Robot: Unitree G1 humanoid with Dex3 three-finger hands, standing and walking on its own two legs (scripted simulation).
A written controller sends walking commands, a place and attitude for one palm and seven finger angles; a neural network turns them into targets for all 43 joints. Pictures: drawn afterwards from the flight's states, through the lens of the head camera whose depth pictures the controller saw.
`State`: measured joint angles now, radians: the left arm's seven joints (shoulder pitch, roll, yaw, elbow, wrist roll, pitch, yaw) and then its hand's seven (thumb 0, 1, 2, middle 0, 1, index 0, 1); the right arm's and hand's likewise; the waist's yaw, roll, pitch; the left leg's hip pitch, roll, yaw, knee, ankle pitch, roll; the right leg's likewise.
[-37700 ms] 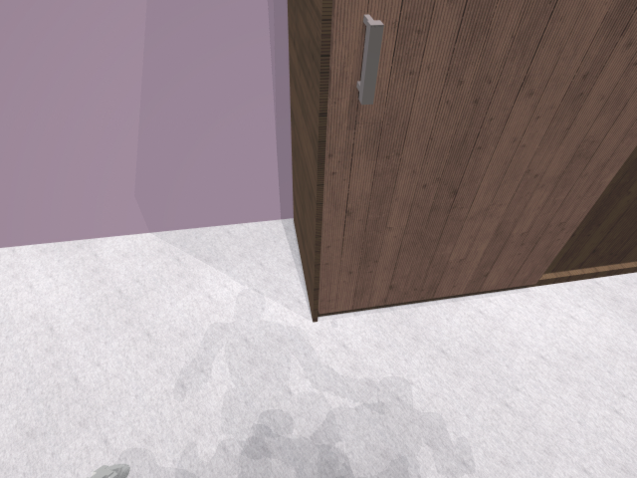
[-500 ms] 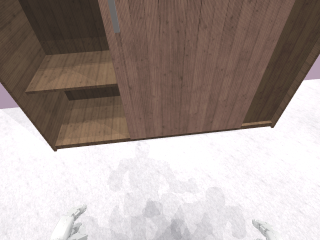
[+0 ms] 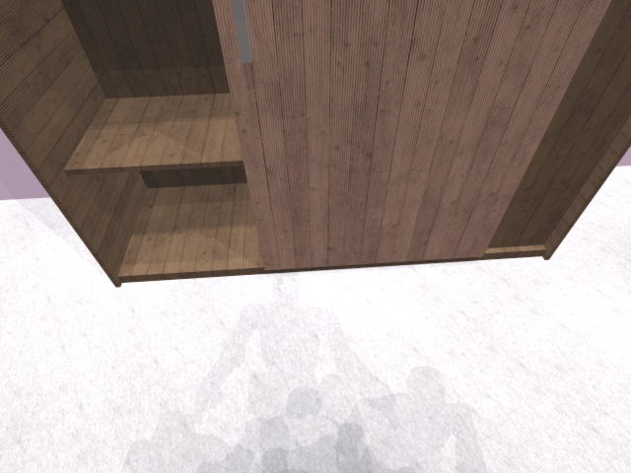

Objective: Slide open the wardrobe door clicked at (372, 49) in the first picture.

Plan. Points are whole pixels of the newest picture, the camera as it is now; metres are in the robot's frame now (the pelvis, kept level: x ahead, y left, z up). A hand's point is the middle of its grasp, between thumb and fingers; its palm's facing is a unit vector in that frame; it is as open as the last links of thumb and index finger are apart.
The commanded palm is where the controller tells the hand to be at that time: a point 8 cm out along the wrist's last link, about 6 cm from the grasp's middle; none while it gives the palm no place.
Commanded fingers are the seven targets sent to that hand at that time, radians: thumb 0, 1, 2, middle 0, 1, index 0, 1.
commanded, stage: let the arm hang, fingers relaxed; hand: left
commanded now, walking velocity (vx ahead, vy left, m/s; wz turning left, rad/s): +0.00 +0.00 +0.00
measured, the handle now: (242, 21) +0.91 +0.20 +0.19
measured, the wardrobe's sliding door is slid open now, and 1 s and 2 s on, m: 0.57 0.57 0.57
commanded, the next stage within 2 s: look to check the result in 0.38 s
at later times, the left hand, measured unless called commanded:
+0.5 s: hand out of the picture +0.11 +0.22 -0.15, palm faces -0.05 -0.95 -0.30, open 7.4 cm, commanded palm none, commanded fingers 0.00 0.90 0.90 -0.20 -0.30 -0.20 -0.30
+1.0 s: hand out of the picture +0.11 +0.21 -0.15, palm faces -0.04 -0.94 -0.33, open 7.4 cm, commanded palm none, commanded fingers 0.00 0.90 0.90 -0.20 -0.30 -0.20 -0.30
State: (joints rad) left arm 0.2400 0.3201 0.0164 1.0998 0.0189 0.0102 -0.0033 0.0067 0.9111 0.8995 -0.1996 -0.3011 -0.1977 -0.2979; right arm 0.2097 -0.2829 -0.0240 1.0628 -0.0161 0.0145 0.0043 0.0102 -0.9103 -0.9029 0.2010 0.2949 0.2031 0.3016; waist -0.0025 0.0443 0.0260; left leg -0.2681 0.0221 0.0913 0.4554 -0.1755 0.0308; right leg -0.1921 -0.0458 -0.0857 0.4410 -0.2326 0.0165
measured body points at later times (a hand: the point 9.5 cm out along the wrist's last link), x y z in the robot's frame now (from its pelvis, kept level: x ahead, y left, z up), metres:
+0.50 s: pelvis +0.02 -0.02 +0.01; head +0.03 -0.02 +0.46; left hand +0.12 +0.27 -0.13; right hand +0.10 -0.32 -0.12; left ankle +0.05 +0.10 -0.74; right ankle +0.00 -0.13 -0.74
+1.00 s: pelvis +0.04 -0.03 +0.01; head +0.04 -0.04 +0.46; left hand +0.11 +0.26 -0.12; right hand +0.12 -0.32 -0.13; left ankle +0.05 +0.10 -0.74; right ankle +0.00 -0.13 -0.74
